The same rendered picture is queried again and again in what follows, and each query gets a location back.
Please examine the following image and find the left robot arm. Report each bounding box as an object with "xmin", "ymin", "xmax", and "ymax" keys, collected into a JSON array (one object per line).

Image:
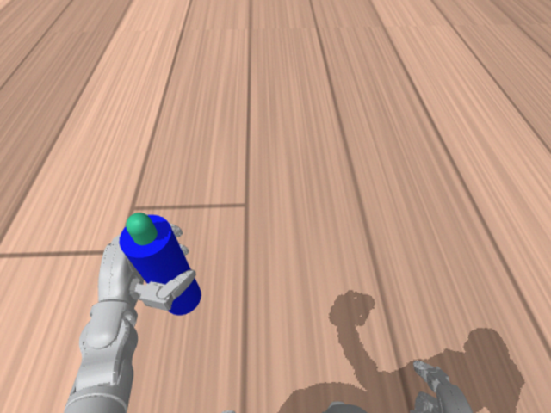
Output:
[{"xmin": 64, "ymin": 299, "xmax": 138, "ymax": 413}]

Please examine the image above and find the bottle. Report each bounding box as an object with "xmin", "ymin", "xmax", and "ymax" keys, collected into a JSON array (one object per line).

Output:
[{"xmin": 119, "ymin": 213, "xmax": 201, "ymax": 315}]

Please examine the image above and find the right robot hand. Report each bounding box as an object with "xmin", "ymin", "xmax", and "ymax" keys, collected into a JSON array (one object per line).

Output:
[{"xmin": 410, "ymin": 361, "xmax": 473, "ymax": 413}]

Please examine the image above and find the left robot hand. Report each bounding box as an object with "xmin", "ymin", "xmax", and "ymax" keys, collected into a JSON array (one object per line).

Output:
[{"xmin": 98, "ymin": 223, "xmax": 196, "ymax": 311}]

